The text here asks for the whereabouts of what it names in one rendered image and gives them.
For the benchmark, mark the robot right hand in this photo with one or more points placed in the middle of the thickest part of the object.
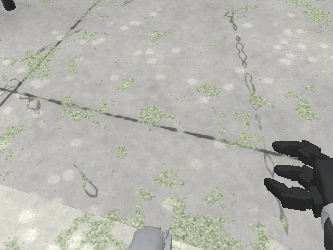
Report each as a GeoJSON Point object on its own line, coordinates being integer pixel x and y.
{"type": "Point", "coordinates": [318, 182]}

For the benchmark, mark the left robot thigh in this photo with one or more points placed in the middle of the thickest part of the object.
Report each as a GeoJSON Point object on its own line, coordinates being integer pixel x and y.
{"type": "Point", "coordinates": [151, 238]}

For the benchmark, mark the right robot forearm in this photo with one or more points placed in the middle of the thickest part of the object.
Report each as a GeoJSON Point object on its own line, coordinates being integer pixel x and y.
{"type": "Point", "coordinates": [327, 225]}

